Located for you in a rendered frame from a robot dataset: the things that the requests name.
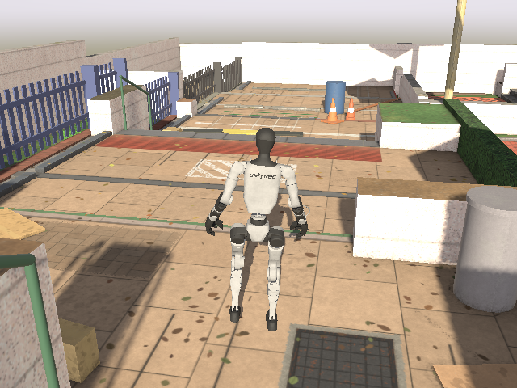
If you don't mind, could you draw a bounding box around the right robot forearm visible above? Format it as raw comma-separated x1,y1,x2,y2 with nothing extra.
292,196,306,225

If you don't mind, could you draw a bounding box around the left robot upper arm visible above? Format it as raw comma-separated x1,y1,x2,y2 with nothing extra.
220,161,247,205

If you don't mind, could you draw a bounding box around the robot left hand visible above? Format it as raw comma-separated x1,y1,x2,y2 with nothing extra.
205,217,223,236

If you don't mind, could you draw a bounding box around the robot right thigh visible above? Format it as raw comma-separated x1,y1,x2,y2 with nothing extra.
267,226,284,281

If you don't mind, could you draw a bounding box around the left robot forearm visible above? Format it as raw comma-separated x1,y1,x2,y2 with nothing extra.
208,192,227,221

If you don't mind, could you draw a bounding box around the robot right hand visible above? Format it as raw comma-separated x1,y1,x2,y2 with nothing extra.
290,221,308,238

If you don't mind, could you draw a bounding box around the right robot upper arm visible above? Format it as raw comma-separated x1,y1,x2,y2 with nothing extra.
280,164,300,208

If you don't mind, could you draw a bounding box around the humanoid robot torso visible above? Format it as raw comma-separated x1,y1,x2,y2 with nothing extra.
243,158,281,243

